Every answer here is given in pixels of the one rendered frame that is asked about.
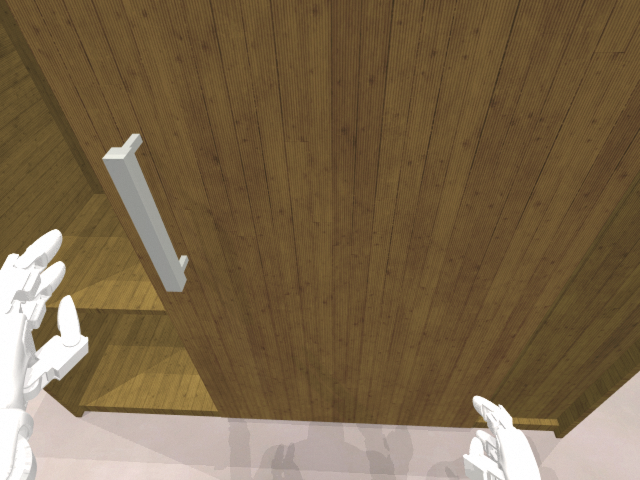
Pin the left robot hand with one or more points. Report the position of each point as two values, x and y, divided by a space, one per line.
24 290

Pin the left robot forearm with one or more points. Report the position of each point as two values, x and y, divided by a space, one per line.
17 461

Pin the handle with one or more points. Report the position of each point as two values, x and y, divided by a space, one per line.
132 187

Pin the right robot hand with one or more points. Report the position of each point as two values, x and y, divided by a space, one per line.
510 453

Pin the wardrobe door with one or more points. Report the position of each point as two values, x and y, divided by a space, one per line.
380 200
593 321

